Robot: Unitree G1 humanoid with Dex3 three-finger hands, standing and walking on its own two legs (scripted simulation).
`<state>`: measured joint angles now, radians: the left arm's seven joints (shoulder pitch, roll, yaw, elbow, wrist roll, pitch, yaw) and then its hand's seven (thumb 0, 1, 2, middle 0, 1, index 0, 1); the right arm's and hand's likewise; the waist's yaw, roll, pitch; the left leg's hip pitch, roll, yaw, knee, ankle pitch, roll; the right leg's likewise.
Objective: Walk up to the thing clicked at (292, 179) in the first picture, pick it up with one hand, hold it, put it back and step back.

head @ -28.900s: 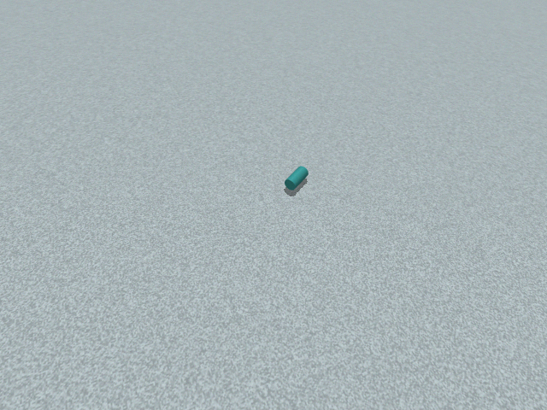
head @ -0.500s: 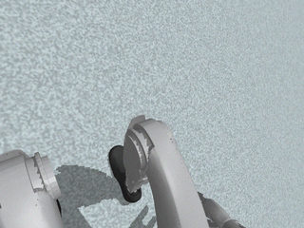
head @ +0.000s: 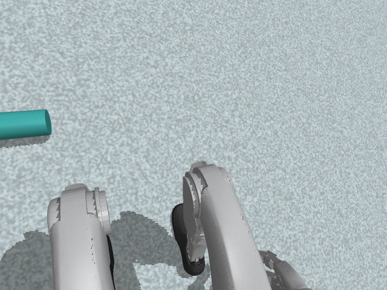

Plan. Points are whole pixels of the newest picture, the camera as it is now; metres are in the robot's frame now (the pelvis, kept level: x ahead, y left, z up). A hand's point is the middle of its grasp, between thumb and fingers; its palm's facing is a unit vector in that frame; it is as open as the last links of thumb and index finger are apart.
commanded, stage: withdraw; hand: left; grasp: from above
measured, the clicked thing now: (18, 124) +0.49 +0.31 -0.31
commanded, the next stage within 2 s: home in 0.44 s
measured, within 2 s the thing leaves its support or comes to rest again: neither
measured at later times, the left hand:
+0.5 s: hand out of the picture +0.47 +0.32 -0.17, palm faces -0.44 -0.06 -0.90, open 13.2 cm
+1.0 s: hand out of the picture +0.39 +0.32 -0.03, palm faces -0.32 -0.47 -0.82, open 8.5 cm
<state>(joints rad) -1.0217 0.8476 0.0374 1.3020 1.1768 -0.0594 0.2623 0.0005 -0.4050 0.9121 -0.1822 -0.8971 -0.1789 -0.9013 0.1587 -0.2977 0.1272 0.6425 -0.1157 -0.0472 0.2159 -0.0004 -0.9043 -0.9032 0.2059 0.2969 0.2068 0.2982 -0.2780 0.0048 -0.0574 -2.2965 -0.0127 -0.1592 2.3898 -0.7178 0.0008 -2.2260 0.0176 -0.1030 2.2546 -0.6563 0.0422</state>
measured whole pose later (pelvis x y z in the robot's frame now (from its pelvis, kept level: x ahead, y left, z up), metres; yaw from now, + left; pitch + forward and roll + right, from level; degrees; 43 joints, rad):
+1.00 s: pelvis +0.00 +0.00 +0.09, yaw +4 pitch +36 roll -8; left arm -0.53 0.61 0.08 0.70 0.71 0.01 0.01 0.00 0.64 0.86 -0.22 -0.35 -0.21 -0.36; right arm 0.19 -0.28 0.01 0.62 -0.01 0.06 0.09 0.00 -0.90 -0.90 0.21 0.30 0.21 0.30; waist -0.13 0.05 -0.18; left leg -2.05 -0.01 -0.10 2.09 -0.68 0.01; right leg -1.99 0.00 -0.06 1.99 -0.64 0.04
